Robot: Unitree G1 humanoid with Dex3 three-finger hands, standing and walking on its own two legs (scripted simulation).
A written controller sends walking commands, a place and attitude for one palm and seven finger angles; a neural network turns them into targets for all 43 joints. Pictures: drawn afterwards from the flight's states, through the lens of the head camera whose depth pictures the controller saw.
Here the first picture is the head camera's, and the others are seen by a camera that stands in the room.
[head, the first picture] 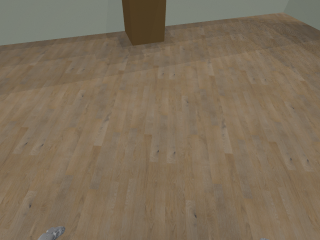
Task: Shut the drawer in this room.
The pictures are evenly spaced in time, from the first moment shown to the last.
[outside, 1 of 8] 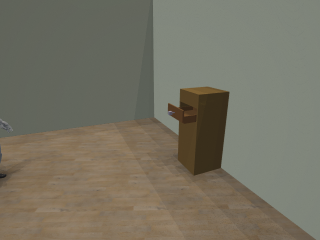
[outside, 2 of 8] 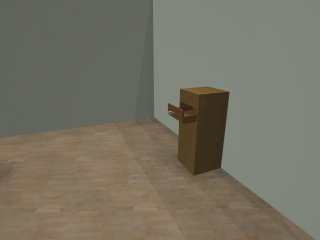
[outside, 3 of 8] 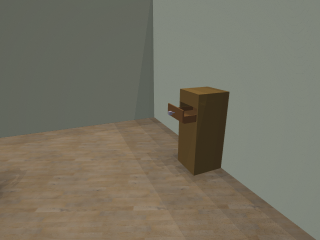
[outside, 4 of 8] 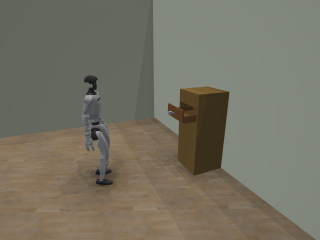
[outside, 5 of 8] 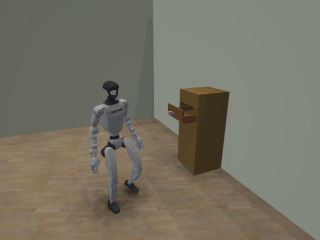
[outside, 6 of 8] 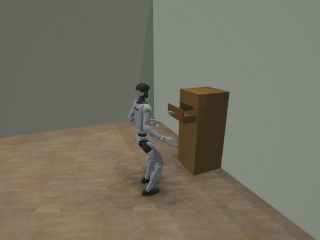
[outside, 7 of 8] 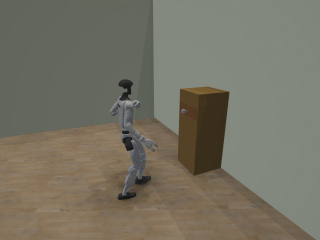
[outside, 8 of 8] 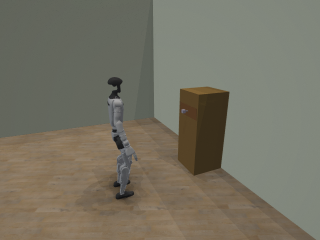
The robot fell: no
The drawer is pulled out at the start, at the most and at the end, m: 0.19 0.19 0.00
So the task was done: yes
